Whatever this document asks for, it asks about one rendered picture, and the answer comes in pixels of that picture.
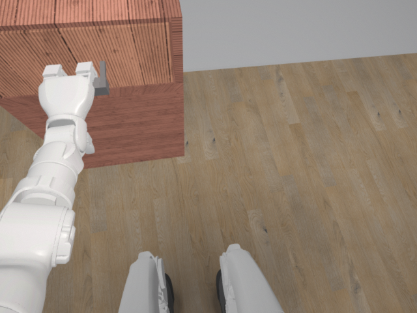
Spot left robot hand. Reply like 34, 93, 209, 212
38, 61, 98, 154

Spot right robot shin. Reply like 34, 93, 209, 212
222, 244, 241, 313

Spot cabinet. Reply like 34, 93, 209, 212
0, 0, 184, 169

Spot handle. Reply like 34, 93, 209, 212
93, 61, 109, 96

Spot robot shin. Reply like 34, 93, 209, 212
222, 244, 241, 313
129, 251, 170, 313

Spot drawer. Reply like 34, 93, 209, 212
0, 22, 173, 97

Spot robot left upper arm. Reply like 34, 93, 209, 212
0, 202, 76, 313

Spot left robot shin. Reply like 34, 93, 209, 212
129, 251, 170, 313

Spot left robot forearm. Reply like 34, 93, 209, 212
0, 114, 87, 221

